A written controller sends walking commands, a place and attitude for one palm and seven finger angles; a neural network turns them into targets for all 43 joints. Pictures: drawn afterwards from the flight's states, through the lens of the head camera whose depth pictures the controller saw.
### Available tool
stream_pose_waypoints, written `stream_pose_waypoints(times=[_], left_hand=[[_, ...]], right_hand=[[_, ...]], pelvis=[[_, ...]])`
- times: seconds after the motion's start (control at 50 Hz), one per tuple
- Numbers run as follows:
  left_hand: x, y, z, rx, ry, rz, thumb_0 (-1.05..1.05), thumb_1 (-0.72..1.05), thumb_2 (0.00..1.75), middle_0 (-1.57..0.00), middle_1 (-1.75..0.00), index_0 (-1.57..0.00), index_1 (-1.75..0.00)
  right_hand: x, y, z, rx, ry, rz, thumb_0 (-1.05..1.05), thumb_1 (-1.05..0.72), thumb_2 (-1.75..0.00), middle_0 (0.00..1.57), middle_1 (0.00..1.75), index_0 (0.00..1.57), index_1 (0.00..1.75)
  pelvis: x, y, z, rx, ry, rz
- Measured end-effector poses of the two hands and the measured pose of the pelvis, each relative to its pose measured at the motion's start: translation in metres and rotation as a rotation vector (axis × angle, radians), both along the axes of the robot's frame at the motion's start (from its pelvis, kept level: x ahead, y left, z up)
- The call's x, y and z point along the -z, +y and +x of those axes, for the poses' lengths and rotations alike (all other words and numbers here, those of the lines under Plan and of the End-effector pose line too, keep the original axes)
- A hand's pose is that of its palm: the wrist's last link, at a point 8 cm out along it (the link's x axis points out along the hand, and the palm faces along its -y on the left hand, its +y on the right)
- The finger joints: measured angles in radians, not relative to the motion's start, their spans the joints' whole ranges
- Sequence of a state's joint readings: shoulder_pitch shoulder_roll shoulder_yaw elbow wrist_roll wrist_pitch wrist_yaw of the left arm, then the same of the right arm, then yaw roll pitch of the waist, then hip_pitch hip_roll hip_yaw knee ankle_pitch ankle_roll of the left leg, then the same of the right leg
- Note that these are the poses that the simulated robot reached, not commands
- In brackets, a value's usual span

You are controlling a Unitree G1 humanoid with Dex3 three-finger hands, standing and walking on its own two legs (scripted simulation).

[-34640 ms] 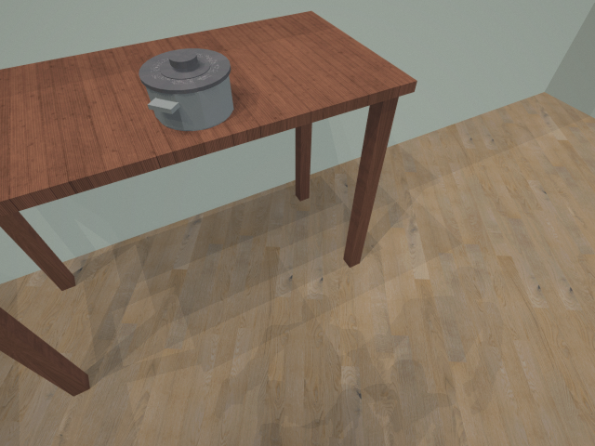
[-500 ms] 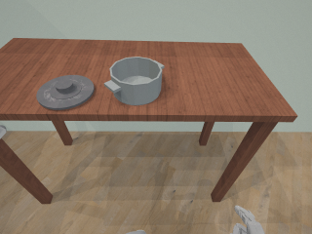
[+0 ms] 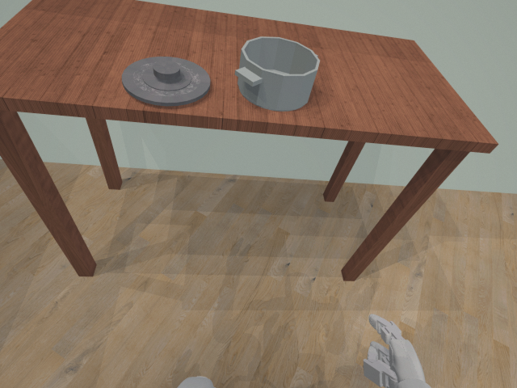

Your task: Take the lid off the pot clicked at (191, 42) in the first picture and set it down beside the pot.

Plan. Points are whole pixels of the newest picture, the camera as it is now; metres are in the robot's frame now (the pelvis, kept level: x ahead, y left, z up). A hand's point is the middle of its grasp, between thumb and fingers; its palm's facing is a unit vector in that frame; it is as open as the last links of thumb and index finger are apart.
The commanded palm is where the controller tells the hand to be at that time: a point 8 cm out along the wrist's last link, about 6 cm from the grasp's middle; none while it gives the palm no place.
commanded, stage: stop stepping back and stand still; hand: left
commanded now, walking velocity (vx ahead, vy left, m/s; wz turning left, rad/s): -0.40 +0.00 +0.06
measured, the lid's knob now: (166, 70) +0.67 +0.26 +0.11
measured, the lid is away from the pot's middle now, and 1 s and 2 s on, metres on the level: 0.24 0.24 0.24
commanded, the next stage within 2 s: let the arm hang, fingers relaxed in 1.78 s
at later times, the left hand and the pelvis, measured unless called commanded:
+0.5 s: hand out of the picture +0.04 +0.36 +0.30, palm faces +0.55 -0.80 -0.24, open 7.4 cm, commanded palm -0.02 +0.38 +0.29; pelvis -0.16 +0.10 -0.01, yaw -2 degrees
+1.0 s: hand out of the picture +0.07 +0.37 +0.05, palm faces +0.30 -0.87 -0.38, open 7.4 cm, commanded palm none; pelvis -0.18 +0.12 +0.01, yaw +4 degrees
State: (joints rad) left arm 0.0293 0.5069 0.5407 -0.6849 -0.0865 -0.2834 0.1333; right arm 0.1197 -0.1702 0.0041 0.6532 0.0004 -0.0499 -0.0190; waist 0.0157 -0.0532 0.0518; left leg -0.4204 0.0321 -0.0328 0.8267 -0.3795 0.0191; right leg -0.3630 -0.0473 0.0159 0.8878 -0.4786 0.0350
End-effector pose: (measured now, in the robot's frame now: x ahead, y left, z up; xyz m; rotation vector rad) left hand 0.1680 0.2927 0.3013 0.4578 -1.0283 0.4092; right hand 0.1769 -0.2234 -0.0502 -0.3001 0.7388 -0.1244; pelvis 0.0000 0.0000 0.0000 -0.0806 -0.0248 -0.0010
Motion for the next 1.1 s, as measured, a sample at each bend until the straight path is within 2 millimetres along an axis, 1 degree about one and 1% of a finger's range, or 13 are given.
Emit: stream_pose_waypoints(times=[0.1,0.22,0.28,0.36,0.42,0.54,0.66,0.76,0.86,0.92,0.98,1.04,1.1], left_hand=[[0.039,0.024,0.021,0.088,0.354,-0.164,0.01,0.90,0.90,-0.20,-0.30,-0.20,-0.30],[0.018,-0.015,-0.069,0.317,0.516,0.049,0.03,0.90,0.90,-0.21,-0.30,-0.20,-0.30],[-0.007,0.009,-0.097,0.201,0.494,0.199,0.02,0.89,0.90,-0.22,-0.30,-0.21,-0.31],[-0.021,0.051,-0.139,-0.098,0.356,0.334,0.02,0.88,0.90,-0.22,-0.30,-0.21,-0.31],[-0.017,0.068,-0.161,-0.081,0.202,0.232,0.02,0.89,0.90,-0.22,-0.30,-0.21,-0.31],[0.020,0.114,-0.162,-0.036,0.141,-0.061,0.01,0.89,0.90,-0.21,-0.30,-0.20,-0.31],[0.024,0.088,-0.177,0.075,0.316,-0.058,0.02,0.90,0.90,-0.21,-0.30,-0.20,-0.30],[-0.005,0.057,-0.214,0.061,0.338,0.195,0.02,0.89,0.90,-0.21,-0.30,-0.20,-0.31],[-0.018,0.086,-0.212,-0.076,0.260,0.183,0.01,0.88,0.90,-0.22,-0.30,-0.21,-0.31],[0.057,0.127,-0.161,-0.164,0.567,-0.056,0.00,0.89,0.90,-0.21,-0.30,-0.20,-0.31],[0.187,0.131,-0.130,-0.194,1.084,-0.341,0.00,0.91,0.90,-0.19,-0.30,-0.19,-0.30],[0.309,0.084,-0.150,-0.125,1.573,-0.487,0.01,0.92,0.90,-0.19,-0.29,-0.18,-0.30],[0.399,0.020,-0.208,-0.019,1.936,-0.567,0.01,0.92,0.90,-0.19,-0.30,-0.18,-0.30]], right_hand=[[-0.014,0.038,-0.064,0.006,0.010,0.085,0.01,-0.90,-0.90,0.20,0.30,0.20,0.30],[-0.046,0.044,-0.147,0.135,0.080,0.054,0.01,-0.90,-0.90,0.20,0.31,0.21,0.30],[-0.046,0.046,-0.169,0.138,0.143,0.017,0.01,-0.90,-0.90,0.20,0.31,0.21,0.30],[-0.016,0.045,-0.173,0.093,0.095,0.014,0.01,-0.90,-0.90,0.20,0.31,0.20,0.30],[0.002,0.051,-0.178,0.095,0.045,0.000,0.01,-0.90,-0.90,0.20,0.30,0.20,0.30],[0.005,0.093,-0.198,0.120,-0.062,0.042,0.01,-0.90,-0.90,0.20,0.30,0.20,0.30],[-0.013,0.134,-0.236,0.043,-0.003,0.136,0.01,-0.90,-0.90,0.20,0.30,0.20,0.30],[-0.002,0.131,-0.241,0.026,0.066,0.137,0.01,-0.90,-0.90,0.20,0.31,0.21,0.30],[0.018,0.110,-0.226,0.048,0.104,0.101,0.01,-0.90,-0.90,0.20,0.31,0.21,0.30],[0.036,0.096,-0.219,0.047,0.056,0.092,0.01,-0.90,-0.90,0.20,0.31,0.21,0.30],[0.045,0.085,-0.234,0.078,0.083,0.092,0.01,-0.90,-0.90,0.20,0.30,0.20,0.30],[0.051,0.073,-0.261,0.091,0.179,0.070,0.01,-0.90,-0.90,0.20,0.30,0.20,0.30],[0.062,0.057,-0.287,0.112,0.313,0.045,0.01,-0.90,-0.90,0.20,0.30,0.20,0.30]], pelvis=[[-0.024,0.026,-0.053,0.020,0.018,-0.041],[-0.048,0.042,-0.084,0.091,0.075,-0.039],[-0.059,0.052,-0.098,0.043,0.094,-0.068],[-0.027,0.064,-0.125,0.052,0.102,0.061],[-0.007,0.084,-0.144,0.070,0.074,0.013],[0.006,0.108,-0.175,0.053,0.005,0.038],[-0.024,0.106,-0.195,0.033,0.019,0.022],[-0.024,0.103,-0.190,0.018,0.062,0.026],[-0.020,0.115,-0.185,-0.013,0.043,0.031],[-0.007,0.126,-0.182,-0.051,0.068,0.030],[-0.008,0.122,-0.181,-0.068,0.060,0.076],[-0.010,0.108,-0.180,-0.067,0.054,0.103],[-0.002,0.090,-0.175,-0.042,0.045,0.132]])
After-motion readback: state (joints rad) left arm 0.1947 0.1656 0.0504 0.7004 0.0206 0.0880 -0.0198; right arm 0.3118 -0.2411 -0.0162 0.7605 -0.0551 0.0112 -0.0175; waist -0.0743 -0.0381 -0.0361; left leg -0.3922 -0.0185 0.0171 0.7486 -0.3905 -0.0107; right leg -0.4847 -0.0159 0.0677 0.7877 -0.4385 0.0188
